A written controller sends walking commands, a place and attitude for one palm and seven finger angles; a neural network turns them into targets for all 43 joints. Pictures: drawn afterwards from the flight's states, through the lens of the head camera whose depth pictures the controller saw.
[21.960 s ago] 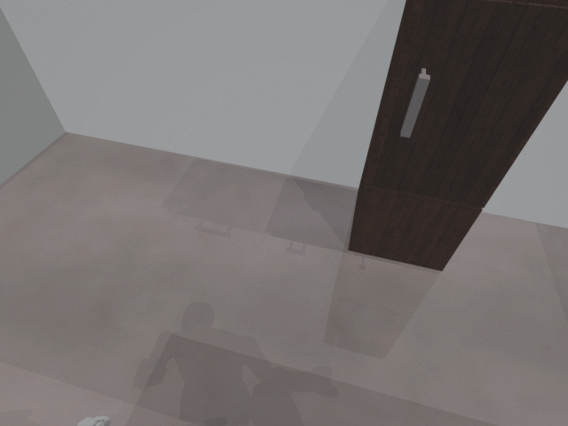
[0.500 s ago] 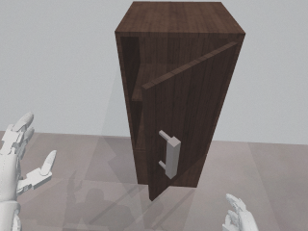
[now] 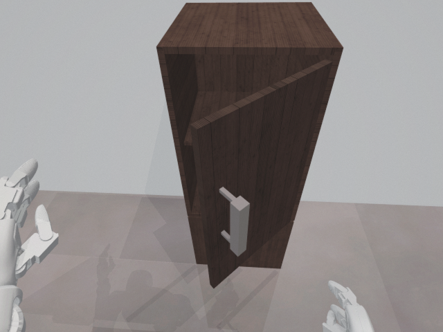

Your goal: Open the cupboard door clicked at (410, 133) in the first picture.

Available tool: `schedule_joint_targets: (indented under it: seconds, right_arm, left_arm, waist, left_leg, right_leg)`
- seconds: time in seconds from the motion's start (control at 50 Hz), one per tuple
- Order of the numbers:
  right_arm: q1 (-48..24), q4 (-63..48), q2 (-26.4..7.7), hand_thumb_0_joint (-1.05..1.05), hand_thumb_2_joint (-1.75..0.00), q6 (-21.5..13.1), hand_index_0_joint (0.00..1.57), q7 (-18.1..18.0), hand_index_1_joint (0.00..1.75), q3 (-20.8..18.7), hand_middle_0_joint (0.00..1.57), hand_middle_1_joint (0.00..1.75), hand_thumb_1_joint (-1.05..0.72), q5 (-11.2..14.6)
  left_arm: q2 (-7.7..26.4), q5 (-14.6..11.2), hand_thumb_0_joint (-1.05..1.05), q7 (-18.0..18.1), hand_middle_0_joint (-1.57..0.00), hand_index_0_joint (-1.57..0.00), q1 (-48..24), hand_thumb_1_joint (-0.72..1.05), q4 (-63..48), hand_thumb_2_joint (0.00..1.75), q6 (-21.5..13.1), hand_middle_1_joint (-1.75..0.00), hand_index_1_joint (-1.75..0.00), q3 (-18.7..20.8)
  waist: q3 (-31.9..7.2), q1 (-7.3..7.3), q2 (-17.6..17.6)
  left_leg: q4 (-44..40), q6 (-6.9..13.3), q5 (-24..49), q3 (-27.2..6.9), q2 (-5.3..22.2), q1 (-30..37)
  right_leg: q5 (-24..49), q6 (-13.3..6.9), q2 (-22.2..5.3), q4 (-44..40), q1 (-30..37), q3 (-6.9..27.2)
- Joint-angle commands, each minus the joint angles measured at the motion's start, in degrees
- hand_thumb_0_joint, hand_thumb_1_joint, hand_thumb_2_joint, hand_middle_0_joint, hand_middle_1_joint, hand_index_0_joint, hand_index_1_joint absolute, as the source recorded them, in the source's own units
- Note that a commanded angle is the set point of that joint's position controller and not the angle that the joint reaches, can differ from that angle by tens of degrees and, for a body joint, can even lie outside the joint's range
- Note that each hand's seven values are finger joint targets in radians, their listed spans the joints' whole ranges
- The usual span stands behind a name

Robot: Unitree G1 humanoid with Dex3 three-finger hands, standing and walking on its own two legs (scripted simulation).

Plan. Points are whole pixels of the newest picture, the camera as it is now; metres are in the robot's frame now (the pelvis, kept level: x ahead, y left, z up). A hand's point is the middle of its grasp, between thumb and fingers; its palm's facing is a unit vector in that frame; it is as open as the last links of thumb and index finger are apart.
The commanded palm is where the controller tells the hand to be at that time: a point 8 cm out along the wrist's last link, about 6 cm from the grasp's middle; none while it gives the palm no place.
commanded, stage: step back with the hand held close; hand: left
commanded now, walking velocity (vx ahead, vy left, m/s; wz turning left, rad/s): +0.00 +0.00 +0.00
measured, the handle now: (231, 221) +0.35 +0.03 -0.01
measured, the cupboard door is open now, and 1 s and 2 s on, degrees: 45 45 45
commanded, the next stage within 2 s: stop stepping back and stand still in 1.32 s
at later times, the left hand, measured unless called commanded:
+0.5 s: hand (34, 258) +0.15 +0.28 +0.15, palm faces +0.38 -0.78 -0.50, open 7.4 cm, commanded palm +0.09 +0.32 +0.17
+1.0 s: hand out of the picture +0.08 +0.30 +0.15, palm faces +0.43 -0.78 -0.45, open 7.4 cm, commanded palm +0.00 +0.34 +0.17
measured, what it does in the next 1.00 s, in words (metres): walks backwards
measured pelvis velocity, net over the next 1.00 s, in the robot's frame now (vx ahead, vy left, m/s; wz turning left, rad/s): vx -0.12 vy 0.03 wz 0.04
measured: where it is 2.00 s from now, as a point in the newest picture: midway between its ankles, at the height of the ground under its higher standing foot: outside the picture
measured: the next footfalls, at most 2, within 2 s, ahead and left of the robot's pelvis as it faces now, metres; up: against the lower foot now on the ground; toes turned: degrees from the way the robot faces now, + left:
right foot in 1.38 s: -0.30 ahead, -0.07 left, +0.00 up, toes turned +0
left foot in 1.54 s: -0.17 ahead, +0.09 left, +0.00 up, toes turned -3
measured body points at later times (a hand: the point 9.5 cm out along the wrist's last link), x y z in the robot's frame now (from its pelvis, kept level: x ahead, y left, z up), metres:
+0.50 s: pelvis -0.05 +0.02 -0.01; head -0.03 +0.02 +0.44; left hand +0.13 +0.32 +0.17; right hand +0.12 -0.24 -0.08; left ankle -0.03 +0.10 -0.74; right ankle +0.01 -0.09 -0.74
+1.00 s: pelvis -0.12 +0.03 -0.02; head -0.11 +0.07 +0.43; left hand +0.05 +0.34 +0.17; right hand +0.05 -0.21 -0.08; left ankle -0.07 +0.11 -0.74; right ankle -0.07 -0.09 -0.74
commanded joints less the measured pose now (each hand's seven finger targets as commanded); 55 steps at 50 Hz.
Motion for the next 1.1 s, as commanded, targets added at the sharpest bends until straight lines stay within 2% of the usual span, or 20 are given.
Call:
schedule_joint_targets:
  seconds: [0.0,0.02,0.04,0.1,0.16,0.2,0.34,0.48,0.58,0.62,0.66,0.72,0.8,0.84,0.9,0.94,0.96,1.0,1.04,1.08]
  right_arm:
    - [-8.2,-9.14,-5.81,0.0,-0.9,-3.28,0.2,-0.7,0.3,-2.42,0.2,0.3,-0.9,0.12]
    - [-8.88,-8.89,-6.13,0.0,-0.9,-3.3,0.2,-0.91,0.3,-2.33,0.2,0.3,-0.9,0.28]
    - [-7.09,-10.84,-7.71,0.0,-0.9,-2.26,0.2,-0.99,0.3,-2.68,0.2,0.3,-0.9,0.77]
    - [-6.98,-10.48,-7.3,0.0,-0.9,-0.16,0.2,-0.36,0.3,-3.37,0.2,0.3,-0.9,0.23]
    - [-6.68,-11.15,-7.62,0.0,-0.9,0.54,0.2,-0.58,0.3,-3.65,0.2,0.3,-0.9,0.19]
    - [-6.45,-11.77,-7.58,0.0,-0.9,1.11,0.2,-0.76,0.3,-4.16,0.2,0.3,-0.9,0.36]
    - [-6.74,-12.94,-7.26,0.0,-0.9,2.48,0.2,-1.47,0.3,-4.83,0.2,0.3,-0.9,0.78]
    - [-5.77,-14.03,-8.36,0.0,-0.9,2.45,0.2,-1.51,0.3,-4.98,0.2,0.3,-0.9,0.4]
    - [-4.27,-14.65,-8.7,0.0,-0.9,1.47,0.2,-2.52,0.3,-5.27,0.2,0.3,-0.9,-2.12]
    - [-3.71,-14.17,-8.2,0.0,-0.9,0.61,0.2,-2.68,0.3,-5.62,0.2,0.3,-0.9,-2.77]
    - [-2.61,-13.08,-7.53,0.0,-0.9,-0.31,0.2,-2.19,0.3,-5.45,0.2,0.3,-0.9,-2.87]
    - [-3.11,-11.03,-7.19,0.0,-0.9,-0.44,0.2,-2.09,0.3,-5.03,0.2,0.3,-0.9,-2.75]
    - [-3.79,-10.99,-6.41,0.0,-0.9,-0.07,0.2,-0.73,0.3,-5.25,0.2,0.3,-0.9,0.36]
    - [-4.44,-10.67,-5.7,0.0,-0.9,0.46,0.2,-0.46,0.3,-5.07,0.2,0.3,-0.9,0.42]
    - [-5.63,-10.86,-5.43,0.0,-0.9,0.73,0.2,-0.67,0.3,-4.22,0.2,0.3,-0.9,0.5]
    - [-7.47,-11.96,-7.52,0.0,-0.9,0.1,0.2,-1.39,0.3,-4.66,0.2,0.3,-0.9,0.33]
    - [-7.23,-12.0,-7.51,0.0,-0.9,-0.43,0.2,-1.35,0.3,-4.67,0.2,0.3,-0.9,-0.11]
    - [-5.56,-11.58,-6.84,0.0,-0.9,-2.03,0.2,-0.84,0.3,-5.48,0.2,0.3,-0.9,-1.53]
    - [-5.08,-10.02,-6.63,0.0,-0.9,-3.38,0.2,-0.44,0.3,-5.71,0.2,0.3,-0.9,-0.88]
    - [-5.04,-8.81,-6.73,0.0,-0.9,-3.83,0.2,-0.1,0.3,-5.56,0.2,0.3,-0.9,-0.62]
  left_arm:
    - [10.56,-0.24,0.0,0.78,-0.2,-0.2,-5.11,0.9,-11.43,0.9,-4.09,-0.3,-0.3,6.68]
    - [12.21,-0.1,0.0,0.97,-0.2,-0.2,-10.17,0.9,-12.66,0.9,-4.18,-0.3,-0.3,7.15]
    - [18.2,0.36,0.0,1.53,-0.2,-0.2,-13.54,0.9,-13.28,0.9,-6.26,-0.3,-0.3,13.94]
    - [11.42,0.72,0.0,0.48,-0.2,-0.2,-2.41,0.9,-9.21,0.9,-6.69,-0.3,-0.3,8.55]
    - [12.0,0.78,0.0,1.01,-0.2,-0.2,0.97,0.9,-12.74,0.9,-7.68,-0.3,-0.3,8.86]
    - [13.53,0.68,0.0,1.6,-0.2,-0.2,2.48,0.9,-14.4,0.9,-7.85,-0.3,-0.3,10.69]
    - [14.86,0.71,0.0,2.75,-0.2,-0.2,4.49,0.9,-15.53,0.9,-7.8,-0.3,-0.3,12.43]
    - [14.42,1.77,0.0,3.61,-0.2,-0.2,4.68,0.9,-17.2,0.9,-8.56,-0.3,-0.3,12.19]
    - [12.43,4.56,0.0,4.92,-0.2,-0.2,2.01,0.9,-19.73,0.9,-9.03,-0.3,-0.3,12.26]
    - [13.42,4.81,0.0,5.38,-0.2,-0.2,1.71,0.9,-18.96,0.9,-9.18,-0.3,-0.3,13.21]
    - [11.56,4.24,0.0,5.31,-0.2,-0.2,2.39,0.9,-18.98,0.9,-9.4,-0.3,-0.3,11.79]
    - [13.02,2.62,0.0,5.66,-0.2,-0.2,0.79,0.9,-20.82,0.9,-9.39,-0.3,-0.3,11.14]
    - [14.71,1.48,0.0,4.07,-0.2,-0.2,0.45,0.9,-18.66,0.9,-9.77,-0.3,-0.3,11.8]
    - [15.58,1.34,0.0,4.18,-0.2,-0.2,1.38,0.9,-18.21,0.9,-9.92,-0.3,-0.3,12.63]
    - [16.58,1.22,0.0,3.89,-0.2,-0.2,2.12,0.9,-18.16,0.9,-9.69,-0.3,-0.3,13.97]
    - [17.38,1.62,0.0,3.65,-0.2,-0.2,2.34,0.9,-21.25,0.9,-10.51,-0.3,-0.3,15.0]
    - [17.64,1.61,0.0,3.34,-0.2,-0.2,3.75,0.9,-21.17,0.9,-10.99,-0.3,-0.3,16.14]
    - [16.39,1.81,0.0,3.06,-0.2,-0.2,0.68,0.9,-24.12,0.9,-11.48,-0.3,-0.3,15.08]
    - [14.49,1.13,0.0,3.47,-0.2,-0.2,2.12,0.9,-22.54,0.9,-11.23,-0.3,-0.3,12.93]
    - [12.66,0.83,0.0,3.66,-0.2,-0.2,2.65,0.9,-20.58,0.9,-9.89,-0.3,-0.3,10.91]
  waist:
    - [-2.74,-0.21,-1.0]
    - [-2.53,-0.52,0.1]
    - [3.29,-3.41,-2.21]
    - [-1.74,-3.7,-5.42]
    - [-6.72,-3.72,-0.26]
    - [-10.37,-3.62,-2.62]
    - [-10.38,-3.81,-1.95]
    - [-6.22,-3.99,-0.93]
    - [-3.72,-4.16,7.38]
    - [-3.59,-4.38,6.69]
    - [-4.4,-4.87,5.17]
    - [-8.8,-6.01,1.15]
    - [-7.42,-5.47,-8.42]
    - [-5.95,-5.11,-10.6]
    - [-3.57,-5.1,-8.1]
    - [-5.11,-3.49,8.24]
    - [-8.82,-3.74,14.3]
    - [-8.33,-4.11,9.99]
    - [-9.42,-3.57,2.78]
    - [-10.12,-3.95,4.64]
  left_leg:
    - [-4.05,-0.17,13.19,0.44,1.61,-4.23]
    - [-3.91,-0.04,12.14,0.51,1.44,-3.96]
    - [-2.17,0.68,7.42,-2.03,2.26,-9.15]
    - [1.98,0.81,7.38,-1.44,1.69,-7.24]
    - [1.1,0.37,12.13,-1.54,2.42,-7.61]
    - [0.85,0.16,16.79,-1.81,3.06,-8.25]
    - [1.28,0.07,18.29,-2.44,3.86,-12.16]
    - [-2.16,1.93,-0.03,-5.87,5.13,-22.74]
    - [-12.4,4.98,-15.84,-13.4,11.48,-41.25]
    - [-11.37,6.23,-15.55,-14.61,12.45,-41.69]
    - [-7.04,5.45,-7.07,-13.65,11.3,-34.1]
    - [1.56,0.89,12.96,-9.56,7.52,-18.15]
    - [15.84,-0.88,-2.59,-1.03,0.45,-13.51]
    - [22.21,-1.29,-3.03,-0.69,0.34,-13.79]
    - [7.91,-0.63,0.26,-1.09,2.21,-14.31]
    - [-4.28,1.8,11.86,-9.4,9.52,-18.45]
    - [-10.79,4.05,7.08,-15.44,15.31,-24.94]
    - [-14.18,7.9,2.35,-20.84,20.68,-26.1]
    - [-9.03,7.8,12.16,-15.32,18.72,-13.24]
    - [-9.81,6.97,12.43,-12.06,17.31,-9.46]
  right_leg:
    - [7.16,0.97,-2.55,-4.0,2.27,1.38]
    - [6.0,0.94,-2.6,-4.68,1.66,1.85]
    - [6.42,0.88,-5.04,-8.03,-4.88,7.79]
    - [5.32,0.34,-8.04,-8.85,-6.49,8.81]
    - [11.76,0.0,-8.29,-5.1,-3.77,7.45]
    - [17.36,0.54,-7.59,-2.15,-0.74,6.31]
    - [19.49,0.74,-7.42,1.08,-1.15,6.21]
    - [2.1,1.14,-5.66,1.63,-2.81,6.27]
    - [1.75,2.56,0.41,18.59,7.87,2.62]
    - [-2.74,2.4,0.86,21.01,7.06,3.72]
    - [-3.26,1.69,0.11,15.89,2.08,4.37]
    - [12.89,-0.36,-4.94,7.27,-5.79,8.92]
    - [-0.3,-4.66,-13.69,-5.14,-17.68,18.7]
    - [2.79,-6.68,-16.99,-6.22,-20.24,18.77]
    - [9.84,-3.35,-12.87,-0.78,-18.15,12.58]
    - [5.97,2.28,-2.01,8.74,-11.71,5.23]
    - [-1.98,3.13,1.51,21.04,-3.39,2.32]
    - [-15.26,2.7,2.31,38.41,-7.57,5.92]
    - [-16.66,2.69,0.62,36.52,-16.76,5.99]
    - [-16.66,3.22,0.3,33.35,-17.16,3.98]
